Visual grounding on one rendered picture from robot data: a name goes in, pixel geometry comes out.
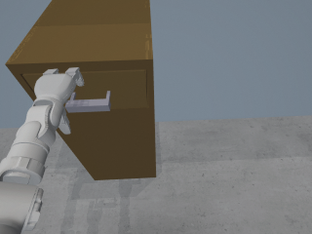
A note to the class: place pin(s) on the left robot forearm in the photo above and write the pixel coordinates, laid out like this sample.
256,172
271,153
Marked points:
25,161

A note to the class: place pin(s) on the robot left upper arm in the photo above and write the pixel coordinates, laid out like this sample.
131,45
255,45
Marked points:
20,206

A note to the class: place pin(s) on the robot left hand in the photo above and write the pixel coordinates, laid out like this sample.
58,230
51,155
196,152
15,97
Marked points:
59,86

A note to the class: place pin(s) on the cabinet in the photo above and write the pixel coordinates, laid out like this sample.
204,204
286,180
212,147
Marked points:
98,35

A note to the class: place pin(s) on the handle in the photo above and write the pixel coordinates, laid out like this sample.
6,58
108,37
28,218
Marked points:
88,105

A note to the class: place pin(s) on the drawer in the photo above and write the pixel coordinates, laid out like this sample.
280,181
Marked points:
128,88

